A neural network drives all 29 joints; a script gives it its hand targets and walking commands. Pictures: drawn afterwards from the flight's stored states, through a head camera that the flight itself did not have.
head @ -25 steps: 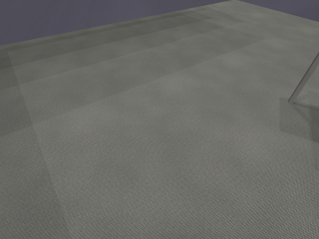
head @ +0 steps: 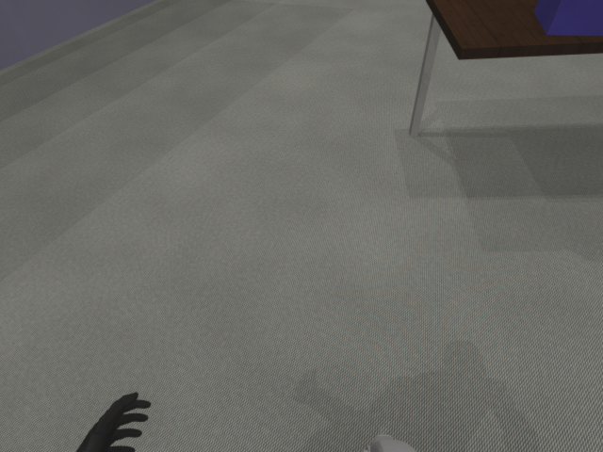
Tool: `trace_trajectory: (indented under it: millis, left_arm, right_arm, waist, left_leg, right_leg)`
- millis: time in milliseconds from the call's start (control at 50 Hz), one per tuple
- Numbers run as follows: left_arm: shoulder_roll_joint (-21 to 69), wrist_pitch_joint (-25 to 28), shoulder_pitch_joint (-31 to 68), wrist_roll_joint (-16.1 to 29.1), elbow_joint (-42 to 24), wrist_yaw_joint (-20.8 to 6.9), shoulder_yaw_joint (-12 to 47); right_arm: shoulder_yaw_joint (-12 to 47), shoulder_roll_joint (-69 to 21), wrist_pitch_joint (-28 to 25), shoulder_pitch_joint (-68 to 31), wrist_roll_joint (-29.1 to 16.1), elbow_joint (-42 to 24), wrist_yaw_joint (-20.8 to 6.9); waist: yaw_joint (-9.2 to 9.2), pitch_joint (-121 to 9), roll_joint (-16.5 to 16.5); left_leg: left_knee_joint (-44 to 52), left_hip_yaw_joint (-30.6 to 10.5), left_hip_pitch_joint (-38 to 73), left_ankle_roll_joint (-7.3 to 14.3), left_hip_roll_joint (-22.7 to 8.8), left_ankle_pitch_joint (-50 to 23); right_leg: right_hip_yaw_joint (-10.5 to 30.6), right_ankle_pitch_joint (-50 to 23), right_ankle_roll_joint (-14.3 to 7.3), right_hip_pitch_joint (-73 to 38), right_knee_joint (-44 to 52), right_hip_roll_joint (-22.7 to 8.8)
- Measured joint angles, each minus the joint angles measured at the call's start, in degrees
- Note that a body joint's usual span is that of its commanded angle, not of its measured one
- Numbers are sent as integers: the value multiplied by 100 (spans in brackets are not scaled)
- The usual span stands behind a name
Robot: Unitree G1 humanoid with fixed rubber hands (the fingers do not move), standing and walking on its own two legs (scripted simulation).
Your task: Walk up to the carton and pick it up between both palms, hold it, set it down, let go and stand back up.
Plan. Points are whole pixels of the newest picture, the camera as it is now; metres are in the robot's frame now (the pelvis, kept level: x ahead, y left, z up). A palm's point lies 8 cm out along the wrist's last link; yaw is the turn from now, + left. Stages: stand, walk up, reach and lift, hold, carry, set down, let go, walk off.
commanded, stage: walk up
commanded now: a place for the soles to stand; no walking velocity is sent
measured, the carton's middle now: out of the picture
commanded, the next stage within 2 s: none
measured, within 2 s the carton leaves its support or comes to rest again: neither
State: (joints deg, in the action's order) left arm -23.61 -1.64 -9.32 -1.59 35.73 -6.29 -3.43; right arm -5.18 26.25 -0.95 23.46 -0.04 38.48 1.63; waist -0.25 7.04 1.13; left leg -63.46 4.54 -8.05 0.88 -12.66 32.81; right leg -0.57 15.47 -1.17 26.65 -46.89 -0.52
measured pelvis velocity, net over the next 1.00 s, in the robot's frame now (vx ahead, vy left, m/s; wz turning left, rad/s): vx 0.41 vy -0.24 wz -0.16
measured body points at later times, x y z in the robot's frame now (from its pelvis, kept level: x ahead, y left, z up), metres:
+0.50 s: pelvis +0.21 -0.05 +0.01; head +0.20 -0.01 +0.46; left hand +0.38 +0.25 -0.08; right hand +0.25 -0.39 -0.03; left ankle +0.28 +0.09 -0.70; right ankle +0.25 -0.18 -0.62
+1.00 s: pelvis +0.41 -0.24 +0.01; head +0.40 -0.25 +0.46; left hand +0.54 +0.07 -0.06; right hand +0.48 -0.58 -0.08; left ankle +0.47 -0.14 -0.65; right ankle +0.39 -0.33 -0.70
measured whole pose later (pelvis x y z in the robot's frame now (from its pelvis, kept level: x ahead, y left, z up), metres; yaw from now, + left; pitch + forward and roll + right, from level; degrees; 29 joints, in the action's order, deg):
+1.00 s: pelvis +0.41 -0.24 +0.01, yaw -9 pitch -6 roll -1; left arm -25.6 -1.1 -21.4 -1.1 34.1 -2.5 -2.8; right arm -3.0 24.9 -0.6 19.0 -0.6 37.3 2.5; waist -3.8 4.1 3.3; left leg -64.6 -0.8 -27.3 1.8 -0.2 26.9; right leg -6.6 25.2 -2.3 12.4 -43.4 0.3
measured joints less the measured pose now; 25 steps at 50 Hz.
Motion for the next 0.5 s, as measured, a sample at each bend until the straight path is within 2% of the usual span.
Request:
trace_trajectory:
  millis: [40,100,200,260,280,300,320,340,400,500]
  left_arm:
    - [98,-18,-151,74,48,133,65]
    - [54,-59,-473,109,130,240,94]
    - [-156,-58,-862,25,193,258,-35]
    - [-244,-74,-1017,-2,190,201,-62]
    - [-256,-79,-1062,-15,212,184,-80]
    - [-235,-88,-1079,-29,273,182,-106]
    - [-185,-125,-1078,-37,345,187,-124]
    - [-145,-194,-1079,-55,372,180,-118]
    - [-116,-315,-967,-117,268,112,-64]
    - [-242,-247,-669,-186,-54,-57,-147]
  right_arm:
    - [87,-51,-40,-213,-100,-40,-70]
    - [237,-174,-129,-441,-91,-106,-96]
    - [330,-288,-168,-601,48,-183,-30]
    - [306,-249,-284,-571,96,-230,16]
    - [277,-214,-312,-533,133,-267,45]
    - [238,-183,-319,-521,182,-287,86]
    - [202,-160,-294,-519,247,-302,144]
    - [175,-155,-246,-517,296,-318,206]
    - [116,-189,-243,-421,323,-362,304]
    - [156,-157,-364,-37,305,-326,292]
  waist:
    - [-90,76,148]
    - [-229,20,251]
    - [-432,-195,133]
    - [-478,-319,-67]
    - [-461,-371,-178]
    - [-420,-405,-321]
    - [-370,-446,-448]
    - [-308,-487,-558]
    - [-160,-450,-755]
    - [92,-298,-853]
  left_leg:
    - [-801,-314,-654,106,312,-116]
    - [-696,-360,-1418,129,559,-377]
    - [914,-130,-2054,79,712,-691]
    - [2201,21,-1899,103,846,-1668]
    - [2278,61,-1844,122,906,-2232]
    - [2058,154,-1866,140,962,-2360]
    - [1823,261,-1866,150,999,-2137]
    - [1782,313,-1777,152,1040,-1450]
    - [1808,526,-1467,123,943,-1546]
    - [2234,581,-773,-20,707,-1460]
  right_leg:
    - [3,114,-47,-312,203,139]
    - [-20,271,-112,-787,547,315]
    - [-85,587,-179,-1380,823,473]
    - [-64,1001,-155,-1535,551,470]
    - [-19,1253,-145,-1504,253,423]
    - [82,1476,-162,-1383,-209,348]
    - [285,1611,-119,-1172,-804,348]
    - [446,1688,-81,-935,-1376,367]
    - [539,1670,7,-252,-2502,352]
    - [507,1020,145,610,-2598,-67]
